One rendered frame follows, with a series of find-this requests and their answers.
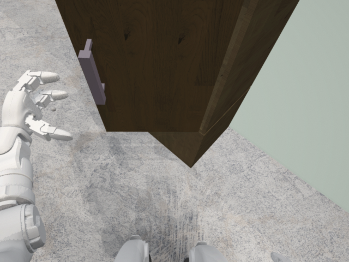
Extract robot left upper arm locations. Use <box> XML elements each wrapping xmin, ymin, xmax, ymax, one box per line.
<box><xmin>0</xmin><ymin>204</ymin><xmax>46</xmax><ymax>262</ymax></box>

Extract robot right shin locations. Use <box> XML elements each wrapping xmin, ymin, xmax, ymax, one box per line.
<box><xmin>196</xmin><ymin>241</ymin><xmax>207</xmax><ymax>246</ymax></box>

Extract robot left forearm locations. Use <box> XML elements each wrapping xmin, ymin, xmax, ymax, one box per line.
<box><xmin>0</xmin><ymin>126</ymin><xmax>35</xmax><ymax>211</ymax></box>

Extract handle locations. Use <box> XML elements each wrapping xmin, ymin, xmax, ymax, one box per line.
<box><xmin>78</xmin><ymin>39</ymin><xmax>106</xmax><ymax>105</ymax></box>

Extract robot left hand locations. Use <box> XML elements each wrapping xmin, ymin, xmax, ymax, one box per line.
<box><xmin>2</xmin><ymin>70</ymin><xmax>73</xmax><ymax>141</ymax></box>

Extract cupboard door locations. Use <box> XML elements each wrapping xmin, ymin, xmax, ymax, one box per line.
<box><xmin>55</xmin><ymin>0</ymin><xmax>244</xmax><ymax>132</ymax></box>

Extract robot left shin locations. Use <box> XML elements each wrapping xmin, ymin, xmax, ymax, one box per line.
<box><xmin>130</xmin><ymin>235</ymin><xmax>142</xmax><ymax>240</ymax></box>

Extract robot shin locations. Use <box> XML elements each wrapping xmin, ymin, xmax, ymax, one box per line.
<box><xmin>130</xmin><ymin>235</ymin><xmax>142</xmax><ymax>240</ymax></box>
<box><xmin>196</xmin><ymin>241</ymin><xmax>207</xmax><ymax>246</ymax></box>

